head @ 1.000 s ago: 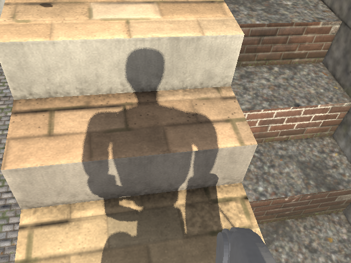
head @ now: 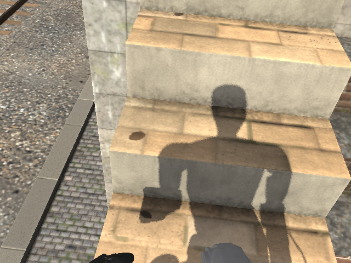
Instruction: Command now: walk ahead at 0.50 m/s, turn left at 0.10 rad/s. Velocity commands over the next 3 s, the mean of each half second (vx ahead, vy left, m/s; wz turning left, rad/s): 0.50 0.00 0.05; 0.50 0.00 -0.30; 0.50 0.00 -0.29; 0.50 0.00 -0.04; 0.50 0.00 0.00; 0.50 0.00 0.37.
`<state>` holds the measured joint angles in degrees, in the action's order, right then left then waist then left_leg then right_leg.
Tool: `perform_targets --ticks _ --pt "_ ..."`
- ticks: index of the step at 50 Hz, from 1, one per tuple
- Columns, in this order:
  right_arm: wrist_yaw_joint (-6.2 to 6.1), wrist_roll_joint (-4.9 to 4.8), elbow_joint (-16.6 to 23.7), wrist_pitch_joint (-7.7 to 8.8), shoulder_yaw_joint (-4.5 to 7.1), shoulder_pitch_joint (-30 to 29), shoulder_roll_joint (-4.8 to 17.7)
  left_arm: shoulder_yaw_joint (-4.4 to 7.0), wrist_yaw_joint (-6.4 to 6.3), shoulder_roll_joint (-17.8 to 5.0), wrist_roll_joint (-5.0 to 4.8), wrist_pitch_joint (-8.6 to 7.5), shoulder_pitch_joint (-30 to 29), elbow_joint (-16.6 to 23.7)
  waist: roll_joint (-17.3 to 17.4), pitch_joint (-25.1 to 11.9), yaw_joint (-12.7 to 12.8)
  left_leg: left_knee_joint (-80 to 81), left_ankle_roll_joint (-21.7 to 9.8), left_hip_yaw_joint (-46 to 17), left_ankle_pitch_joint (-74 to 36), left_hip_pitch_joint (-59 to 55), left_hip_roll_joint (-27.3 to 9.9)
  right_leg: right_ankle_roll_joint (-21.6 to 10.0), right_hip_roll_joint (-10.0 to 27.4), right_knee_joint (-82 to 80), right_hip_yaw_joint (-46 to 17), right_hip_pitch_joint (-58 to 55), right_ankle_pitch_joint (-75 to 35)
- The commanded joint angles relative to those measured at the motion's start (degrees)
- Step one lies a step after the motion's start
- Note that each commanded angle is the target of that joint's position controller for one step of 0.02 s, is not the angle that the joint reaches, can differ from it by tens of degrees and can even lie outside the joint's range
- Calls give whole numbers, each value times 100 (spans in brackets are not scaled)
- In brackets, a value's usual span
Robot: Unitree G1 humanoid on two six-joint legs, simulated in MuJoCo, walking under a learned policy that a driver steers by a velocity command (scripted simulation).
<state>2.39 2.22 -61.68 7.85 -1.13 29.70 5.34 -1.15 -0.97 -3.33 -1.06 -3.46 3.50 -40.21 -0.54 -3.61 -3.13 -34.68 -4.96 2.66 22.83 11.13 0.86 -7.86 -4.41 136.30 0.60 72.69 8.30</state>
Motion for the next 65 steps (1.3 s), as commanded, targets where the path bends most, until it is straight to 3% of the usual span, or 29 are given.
perform_targets --ticks 1,4,9,11,12,13,16,21,28,32,35,37,38,41,43,44,46,49,50,51,52,53,56,58,59,60,61,63,65 --pt "-11 35 48 18 15 270 351 -58 29 85 14 193 -603 502 517 960 179 1425 658 -669 -1711 178 -949 -18 -22 -372 307 1030 -170" --pt "-260 -105 -30 -37 -33 641 281 -137 197 36 -121 376 -1936 961 1025 1316 -180 2878 276 -743 -2726 675 -1075 99 191 -2606 1442 62 176" --pt "-630 -483 408 28 62 -103 1233 65 154 -470 -63 394 876 -49 1477 -814 1449 1185 -394 134 -11686 -496 -1549 -354 -32 -5681 1146 -4726 1602" --pt "-470 -362 404 -68 302 -20 1975 257 254 -785 107 350 1243 -449 1467 -883 1646 -858 -629 -9 -10373 -498 -1230 -115 -219 -7803 459 -5918 2437" --pt "-270 -237 656 -22 289 807 1313 463 179 -1433 247 376 1503 -727 -464 -1378 1058 -3390 -58 -229 -6369 1850 -407 -1032 1382 -8533 -2722 -7687 1819" --pt "-82 -95 753 -26 410 -55 1461 651 141 -1611 207 454 1805 -852 -697 -1784 1285 -6207 -117 -620 -2053 1994 409 -1400 1655 -11000 -4921 -6491 3145" --pt "-118 305 2000 -199 187 -1738 297 486 5 -755 124 89 589 -1478 119 786 154 -8121 -327 -1288 -2568 4011 142 -486 1816 -11019 -3367 -3769 4053" --pt "-136 168 1953 -484 -25 -1139 128 344 10 -752 135 -260 740 -1814 172 1308 -530 -6649 98 -828 -1781 4250 -154 -207 1431 -11487 -1139 -3141 2462" --pt "-178 73 2836 -421 201 -3482 832 637 17 -1603 100 -328 1878 -1404 -311 1116 538 -5182 166 -85 -144 5880 -746 -525 1535 -12447 -1191 -6700 417" --pt "83 -320 2724 -43 164 -3285 741 632 -370 -1513 699 17 1841 -956 -98 -389 471 -880 391 409 1139 3497 99 -418 910 -9882 -496 -8718 -5448" --pt "-117 -394 2071 -138 378 -1265 1038 746 -157 -1852 25 -216 764 -297 -553 -1293 -478 3402 563 419 -4080 -988 -165 17 330 -7726 -853 -7085 -3281" --pt "-189 54 1461 -206 453 -601 1822 457 -186 -706 -325 -328 1034 199 1209 -855 95 177 665 -444 -11766 -5726 -2165 546 -203 -4575 -136 -979 2727" --pt "-305 43 1332 -344 586 516 2014 404 -197 -810 -558 -388 1061 245 913 -2355 -486 -859 -100 -883 -12934 -7180 -3070 523 -46 -2453 75 121 3291" --pt "-259 590 687 -71 456 546 1655 174 -359 -285 -85 -287 -1510 1347 1065 -454 -425 230 -665 -717 -9596 -4772 -2990 187 -86 2293 56 2314 3529" --pt "-357 366 -139 60 343 2572 1219 85 -90 -661 433 -373 -3247 1861 1224 -789 -1230 -721 -101 -364 -12928 -6173 -2094 -107 -119 597 376 2624 4541" --pt "-512 416 -46 161 416 2013 1435 144 117 -799 91 -351 -2492 1927 1392 -1360 -597 -882 -207 -560 -12621 -6224 -2385 -133 11 -829 -407 1818 4598" --pt "-519 234 940 285 331 -878 1309 -95 350 -763 168 -19 -862 1462 602 -1049 869 -511 -106 -503 -10825 -2578 -2131 -208 559 -5539 -1503 -2165 3603" --pt "-239 -159 1628 331 644 -2394 2493 408 413 -1753 372 -22 1520 173 -1138 -27 2069 -2293 108 69 -4448 2680 -339 311 327 -11477 -406 -8618 -1348" --pt "-113 -249 1866 333 606 -2277 2351 614 240 -2055 410 -42 1658 -313 -3499 -57 1823 -4022 706 92 1191 4949 184 5 854 -10510 -943 -10501 -4639" --pt "70 -248 1971 161 630 -1329 2078 662 -32 -2108 463 131 1091 -243 -3213 -558 1019 -5844 1029 -305 2436 5920 -107 -610 1353 -8988 -1806 -10044 -4482" --pt "62 -24 2183 72 555 -2434 2107 613 -176 -1851 405 50 1429 -12 -1921 -339 1671 -6944 863 -817 2909 6508 -166 -461 1456 -9173 -2192 -9334 -3271" --pt "-21 60 2320 -45 524 -2516 1824 630 -203 -2102 419 -131 1152 -158 -1012 305 1000 -6978 627 -1198 2213 6939 -369 -250 1612 -9762 -2585 -8969 -2501" --pt "-267 303 2943 -49 422 -3449 1928 790 -209 -2046 582 -548 1856 -799 -333 936 1196 -6603 525 -1484 4480 8278 -122 -110 1450 -9757 -2502 -9516 -3282" --pt "-157 8 2570 -189 329 -308 2040 742 -62 -2255 524 -438 -1636 180 1332 -368 -1731 -1717 225 -367 2994 2075 262 161 742 -9768 -765 -5909 -4356" --pt "-165 -3 2041 -273 668 1861 2248 840 -178 -2585 321 -479 -1998 437 1833 -1215 -3014 -211 57 553 -678 -895 427 -63 349 -8132 -743 -5143 -5890" --pt "-245 -144 1206 -431 668 3009 1673 699 -61 -1998 143 -451 -2463 501 1894 -1511 -3284 931 -660 -16 -2989 -2727 -440 89 -327 -5411 -156 -4074 -2082" --pt "-359 180 1169 -445 749 1813 2093 537 208 -1204 14 -466 -1496 662 4008 -1657 -1408 -233 -516 -2225 -3990 -3750 -887 601 -1306 -3286 -631 -2390 1046" --pt "-243 80 737 -118 629 1973 1341 361 166 -848 246 -558 -1977 810 1277 -425 -1048 16 -229 -1550 -8091 -4057 -1207 97 -1212 -561 -1089 -446 1778" --pt "-208 114 871 110 519 1131 1200 246 226 -776 190 -297 -760 735 101 -310 -79 172 188 -1604 -7999 -3813 -1603 -26 -783 177 -865 912 1310"
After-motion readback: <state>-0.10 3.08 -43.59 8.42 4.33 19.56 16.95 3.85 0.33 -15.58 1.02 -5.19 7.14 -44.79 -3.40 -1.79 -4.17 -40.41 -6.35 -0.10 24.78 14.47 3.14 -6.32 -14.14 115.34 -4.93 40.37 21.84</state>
